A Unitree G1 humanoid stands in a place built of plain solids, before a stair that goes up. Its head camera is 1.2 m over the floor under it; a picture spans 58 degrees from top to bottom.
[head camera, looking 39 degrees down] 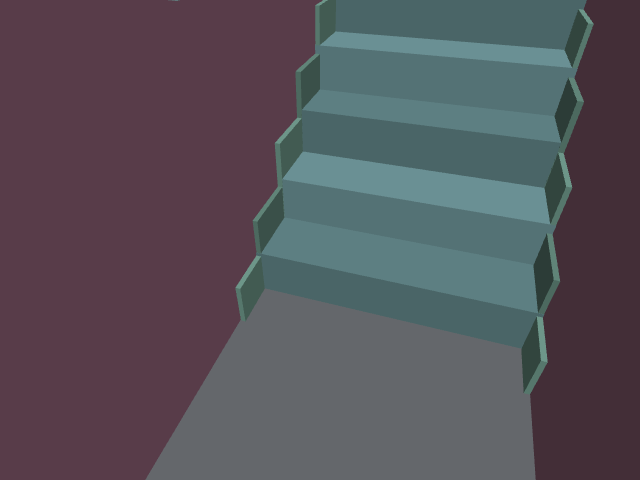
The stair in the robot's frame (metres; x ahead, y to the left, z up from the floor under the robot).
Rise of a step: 0.18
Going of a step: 0.23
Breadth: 0.98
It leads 18 degrees to the right of straight ahead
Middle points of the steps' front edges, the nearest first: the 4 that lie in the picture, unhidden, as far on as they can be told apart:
1.04 -0.23 0.18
1.26 -0.30 0.36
1.49 -0.37 0.53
1.71 -0.44 0.71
